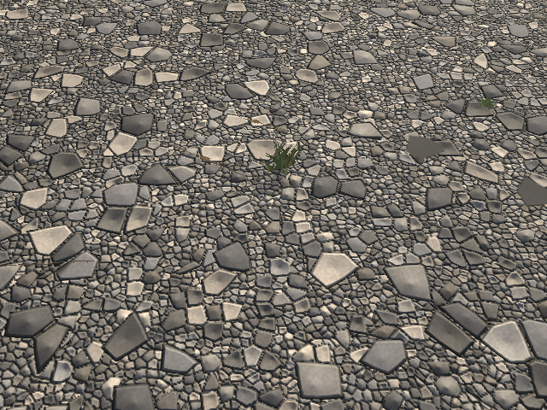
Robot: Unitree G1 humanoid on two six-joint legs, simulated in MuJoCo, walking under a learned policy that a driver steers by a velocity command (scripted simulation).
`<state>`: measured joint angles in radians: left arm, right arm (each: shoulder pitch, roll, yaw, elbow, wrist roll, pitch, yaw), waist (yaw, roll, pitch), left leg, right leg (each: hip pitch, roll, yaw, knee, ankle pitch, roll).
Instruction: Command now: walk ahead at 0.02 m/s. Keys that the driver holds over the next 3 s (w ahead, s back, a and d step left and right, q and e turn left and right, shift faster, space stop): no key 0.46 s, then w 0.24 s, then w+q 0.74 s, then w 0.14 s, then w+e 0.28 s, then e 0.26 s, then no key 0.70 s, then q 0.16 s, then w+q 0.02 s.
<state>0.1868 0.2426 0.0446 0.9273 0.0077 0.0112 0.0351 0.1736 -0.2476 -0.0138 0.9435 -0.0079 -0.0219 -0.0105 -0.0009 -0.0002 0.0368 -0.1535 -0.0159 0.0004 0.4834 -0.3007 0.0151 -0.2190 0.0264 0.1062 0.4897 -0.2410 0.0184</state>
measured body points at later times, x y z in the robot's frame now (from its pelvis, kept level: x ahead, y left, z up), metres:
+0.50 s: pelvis +0.00 +0.01 +0.00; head +0.01 +0.01 +0.45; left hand +0.06 +0.27 -0.15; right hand +0.04 -0.25 -0.14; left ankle -0.02 +0.11 -0.74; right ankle +0.02 -0.13 -0.74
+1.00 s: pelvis +0.14 -0.05 +0.01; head +0.15 -0.07 +0.46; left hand +0.09 +0.19 -0.13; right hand +0.26 -0.31 -0.13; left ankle +0.18 +0.12 -0.66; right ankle +0.08 -0.14 -0.74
